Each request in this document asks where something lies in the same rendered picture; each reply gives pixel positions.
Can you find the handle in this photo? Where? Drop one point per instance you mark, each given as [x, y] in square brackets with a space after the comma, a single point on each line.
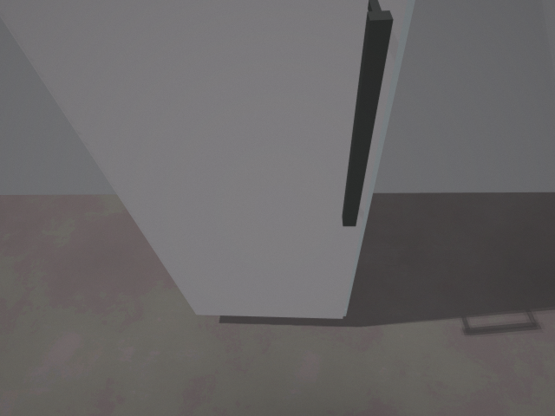
[374, 53]

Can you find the fridge door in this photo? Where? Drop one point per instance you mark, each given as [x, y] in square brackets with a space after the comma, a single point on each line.
[224, 127]

